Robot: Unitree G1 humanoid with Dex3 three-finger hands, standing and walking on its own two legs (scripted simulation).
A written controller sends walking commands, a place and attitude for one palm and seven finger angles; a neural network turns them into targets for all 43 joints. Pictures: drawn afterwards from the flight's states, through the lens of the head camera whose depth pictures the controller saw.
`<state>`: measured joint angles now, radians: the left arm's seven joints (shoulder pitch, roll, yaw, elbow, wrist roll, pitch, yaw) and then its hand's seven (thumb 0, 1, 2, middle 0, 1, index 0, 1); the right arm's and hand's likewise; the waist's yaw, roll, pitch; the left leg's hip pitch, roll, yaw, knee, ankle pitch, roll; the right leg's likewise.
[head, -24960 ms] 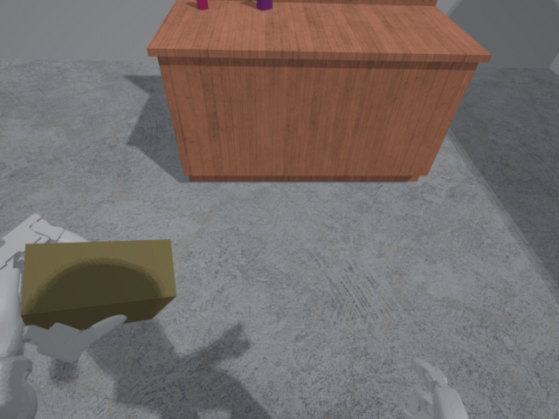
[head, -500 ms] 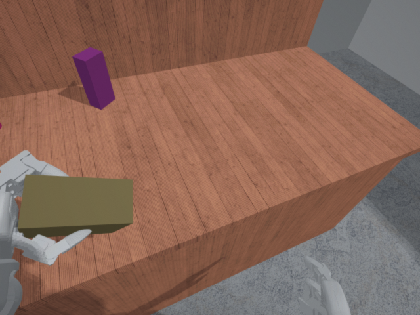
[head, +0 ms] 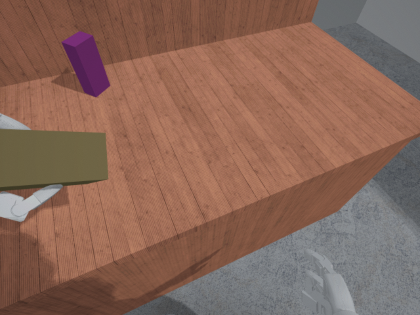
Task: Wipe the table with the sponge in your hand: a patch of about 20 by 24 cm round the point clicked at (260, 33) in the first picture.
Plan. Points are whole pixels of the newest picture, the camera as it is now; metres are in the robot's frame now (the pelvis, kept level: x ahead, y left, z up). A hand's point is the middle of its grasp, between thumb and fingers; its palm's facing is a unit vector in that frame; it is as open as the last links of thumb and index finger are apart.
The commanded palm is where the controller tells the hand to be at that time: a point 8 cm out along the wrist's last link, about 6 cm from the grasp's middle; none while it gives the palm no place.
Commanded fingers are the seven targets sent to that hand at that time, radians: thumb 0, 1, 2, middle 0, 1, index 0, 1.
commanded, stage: come to a stop and stand still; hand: left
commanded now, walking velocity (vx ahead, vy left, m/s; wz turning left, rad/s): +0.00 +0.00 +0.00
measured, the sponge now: (63, 162) +0.28 +0.24 +0.17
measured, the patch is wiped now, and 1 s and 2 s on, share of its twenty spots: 0.00 0.00 0.00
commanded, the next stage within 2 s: look again from close up in 0.78 s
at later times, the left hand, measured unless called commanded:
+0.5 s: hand (36, 193) +0.23 +0.26 +0.16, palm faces +0.36 -0.85 -0.39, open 10.2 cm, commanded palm +0.18 +0.29 +0.18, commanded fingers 0.00 0.10 1.30 -1.20 -1.60 -1.20 -1.60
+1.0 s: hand (36, 207) +0.22 +0.26 +0.15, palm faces +0.36 -0.85 -0.39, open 10.2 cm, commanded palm +0.16 +0.29 +0.18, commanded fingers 0.00 0.10 1.30 -1.20 -1.60 -1.20 -1.60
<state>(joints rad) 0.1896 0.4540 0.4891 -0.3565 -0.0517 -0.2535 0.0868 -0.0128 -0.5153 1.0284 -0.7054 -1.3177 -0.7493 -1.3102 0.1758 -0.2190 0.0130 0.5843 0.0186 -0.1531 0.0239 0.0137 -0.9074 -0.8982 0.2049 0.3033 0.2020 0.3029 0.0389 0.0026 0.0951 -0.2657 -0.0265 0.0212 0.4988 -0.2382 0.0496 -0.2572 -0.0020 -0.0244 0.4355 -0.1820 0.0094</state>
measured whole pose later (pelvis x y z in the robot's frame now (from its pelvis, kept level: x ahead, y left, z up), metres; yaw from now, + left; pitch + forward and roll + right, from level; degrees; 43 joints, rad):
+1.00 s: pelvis +0.00 +0.01 +0.00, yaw +0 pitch -1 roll -1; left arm 0.41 0.38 0.34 -0.39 -0.03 -0.23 0.07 -0.01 -0.51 1.03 -0.71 -1.32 -0.75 -1.31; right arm 0.23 -0.20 0.05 0.59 0.01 -0.13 -0.03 0.01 -0.91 -0.90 0.21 0.30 0.20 0.30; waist 0.03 -0.02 0.03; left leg -0.21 -0.04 0.02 0.44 -0.22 0.06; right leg -0.20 -0.02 -0.02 0.37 -0.16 0.03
